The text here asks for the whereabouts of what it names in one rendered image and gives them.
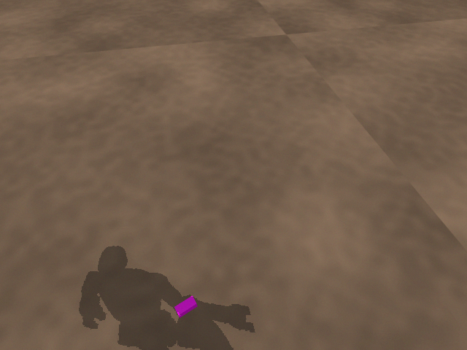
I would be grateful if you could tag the small box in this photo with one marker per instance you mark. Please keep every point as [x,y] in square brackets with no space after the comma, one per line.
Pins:
[186,306]

